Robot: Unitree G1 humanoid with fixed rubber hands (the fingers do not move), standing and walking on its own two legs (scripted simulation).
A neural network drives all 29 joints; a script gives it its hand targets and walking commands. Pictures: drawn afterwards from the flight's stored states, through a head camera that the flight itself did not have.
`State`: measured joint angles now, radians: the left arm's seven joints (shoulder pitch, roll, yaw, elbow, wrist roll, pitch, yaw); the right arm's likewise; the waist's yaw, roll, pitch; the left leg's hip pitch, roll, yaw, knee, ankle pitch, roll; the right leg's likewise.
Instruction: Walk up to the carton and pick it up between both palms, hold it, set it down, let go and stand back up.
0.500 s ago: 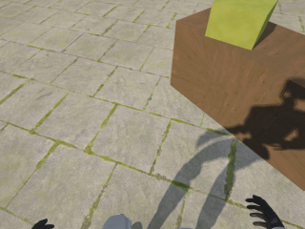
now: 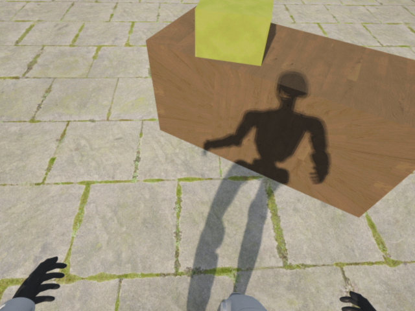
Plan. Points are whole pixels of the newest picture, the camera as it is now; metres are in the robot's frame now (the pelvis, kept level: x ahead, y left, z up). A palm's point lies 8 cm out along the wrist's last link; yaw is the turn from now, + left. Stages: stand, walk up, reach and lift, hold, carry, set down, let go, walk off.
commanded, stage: walk up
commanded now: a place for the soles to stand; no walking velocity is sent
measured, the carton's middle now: (234, 24) +1.22 -0.12 -0.04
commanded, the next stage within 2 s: none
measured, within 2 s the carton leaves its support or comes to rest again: neither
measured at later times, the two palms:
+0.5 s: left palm (31, 234) +0.28 +0.39 -0.10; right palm (319, 265) +0.21 -0.24 -0.07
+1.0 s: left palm (63, 166) +0.46 +0.38 -0.08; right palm (307, 232) +0.30 -0.24 -0.10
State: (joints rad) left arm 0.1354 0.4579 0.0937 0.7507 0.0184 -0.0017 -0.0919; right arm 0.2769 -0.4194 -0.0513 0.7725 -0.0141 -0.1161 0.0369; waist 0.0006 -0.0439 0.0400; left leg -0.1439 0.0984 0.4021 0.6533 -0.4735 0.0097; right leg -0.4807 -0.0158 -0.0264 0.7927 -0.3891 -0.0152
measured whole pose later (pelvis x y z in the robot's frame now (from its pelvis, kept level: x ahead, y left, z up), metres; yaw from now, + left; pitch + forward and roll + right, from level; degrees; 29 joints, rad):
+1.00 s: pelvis +0.28 +0.09 -0.01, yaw -19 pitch -3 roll -1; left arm 0.32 0.42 0.08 0.76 0.02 -0.08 0.00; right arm 0.20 -0.42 -0.05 0.77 -0.01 -0.05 0.05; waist 0.00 0.06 0.05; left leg -0.53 0.12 0.05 1.15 -0.49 0.02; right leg -0.40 0.02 -0.07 0.81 -0.36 -0.06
